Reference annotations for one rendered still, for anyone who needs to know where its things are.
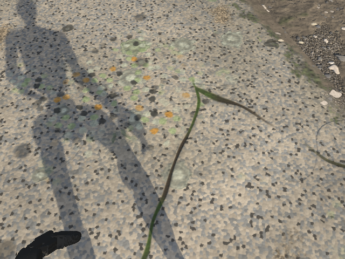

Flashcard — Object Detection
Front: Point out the left robot hand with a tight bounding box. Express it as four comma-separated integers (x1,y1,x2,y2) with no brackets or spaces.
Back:
15,230,81,259

